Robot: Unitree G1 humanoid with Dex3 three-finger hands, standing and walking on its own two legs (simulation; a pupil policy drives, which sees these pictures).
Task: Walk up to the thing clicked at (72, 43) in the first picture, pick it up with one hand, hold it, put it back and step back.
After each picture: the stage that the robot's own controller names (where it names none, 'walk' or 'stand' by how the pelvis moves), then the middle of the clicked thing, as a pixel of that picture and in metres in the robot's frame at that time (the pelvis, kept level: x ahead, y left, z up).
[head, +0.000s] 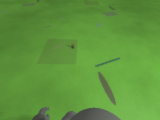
stand; (72, 46) +1.51 +0.46 -0.72
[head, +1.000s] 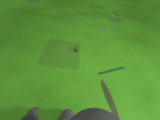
walk; (76, 49) +1.43 +0.27 -0.71
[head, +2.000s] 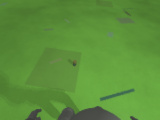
walk; (74, 63) +0.94 +0.26 -0.71
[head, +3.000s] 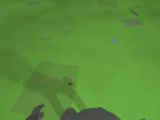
walk; (69, 82) +0.55 +0.28 -0.70
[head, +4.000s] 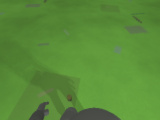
stand; (69, 98) +0.33 +0.22 -0.70
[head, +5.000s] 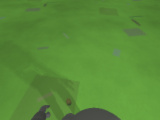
stand; (68, 102) +0.30 +0.23 -0.72
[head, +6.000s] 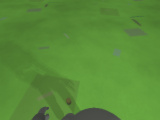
stand; (68, 101) +0.32 +0.24 -0.73
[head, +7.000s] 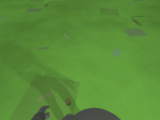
stand; (68, 102) +0.30 +0.24 -0.73
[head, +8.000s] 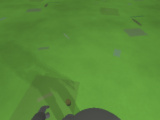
stand; (68, 102) +0.30 +0.24 -0.73
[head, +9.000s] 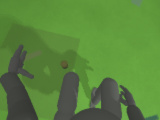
go down; (64, 64) +0.40 +0.23 -0.38
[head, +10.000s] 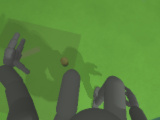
go down; (64, 62) +0.40 +0.24 -0.32
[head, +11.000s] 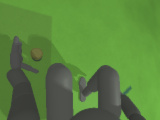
close in; (36, 55) +0.39 +0.28 -0.23
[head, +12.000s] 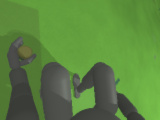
close; (25, 54) +0.39 +0.29 -0.22
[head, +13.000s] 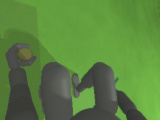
lift; (25, 55) +0.37 +0.28 -0.23
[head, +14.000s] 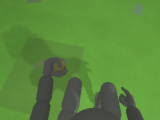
lift; (60, 68) +0.32 +0.21 -0.02
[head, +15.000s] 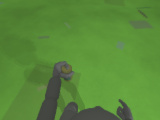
hold; (67, 73) +0.32 +0.17 +0.00
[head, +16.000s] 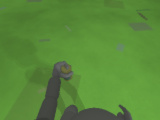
hold; (67, 72) +0.33 +0.17 +0.00
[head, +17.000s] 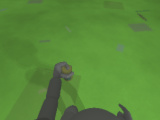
hold; (67, 73) +0.33 +0.17 +0.01
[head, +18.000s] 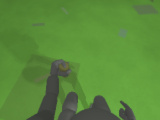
crouch; (64, 70) +0.35 +0.18 -0.05
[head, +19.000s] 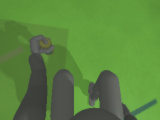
lower; (47, 47) +0.46 +0.26 -0.10
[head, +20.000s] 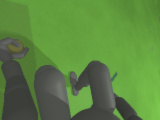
lower; (17, 50) +0.42 +0.29 -0.23
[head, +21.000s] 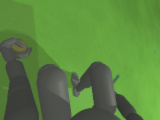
lower; (20, 49) +0.41 +0.29 -0.23
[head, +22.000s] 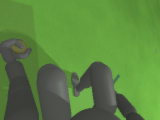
lower; (20, 50) +0.41 +0.29 -0.23
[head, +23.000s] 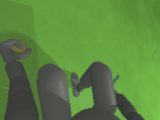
lower; (20, 50) +0.41 +0.29 -0.22
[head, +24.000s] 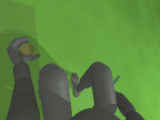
open; (26, 52) +0.40 +0.27 -0.23
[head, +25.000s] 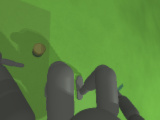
stand; (38, 50) +0.40 +0.26 -0.23
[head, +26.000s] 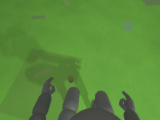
stand; (70, 79) +0.39 +0.19 -0.55
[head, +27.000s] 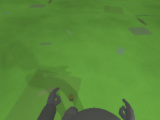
stand; (71, 97) +0.36 +0.19 -0.66
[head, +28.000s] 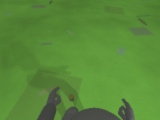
stand; (71, 97) +0.36 +0.19 -0.67
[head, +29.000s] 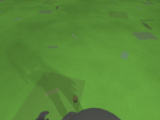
stand; (75, 99) +0.37 +0.17 -0.72
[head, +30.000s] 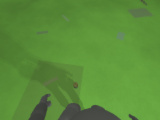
walk; (75, 85) +0.40 +0.14 -0.70
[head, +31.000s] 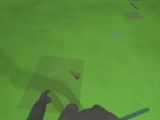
walk; (77, 76) +0.59 +0.13 -0.69
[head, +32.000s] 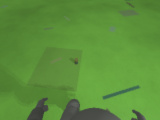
stand; (76, 61) +0.91 +0.28 -0.69
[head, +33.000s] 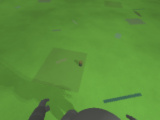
stand; (80, 63) +0.96 +0.19 -0.72
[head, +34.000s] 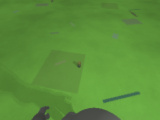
stand; (79, 64) +0.97 +0.22 -0.73
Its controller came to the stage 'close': yes
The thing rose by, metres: 0.72
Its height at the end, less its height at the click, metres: +0.00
